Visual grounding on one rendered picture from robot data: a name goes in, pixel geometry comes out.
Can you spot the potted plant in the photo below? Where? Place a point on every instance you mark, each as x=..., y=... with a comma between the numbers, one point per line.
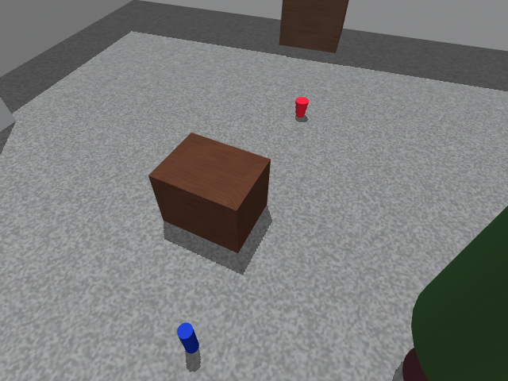
x=460, y=320

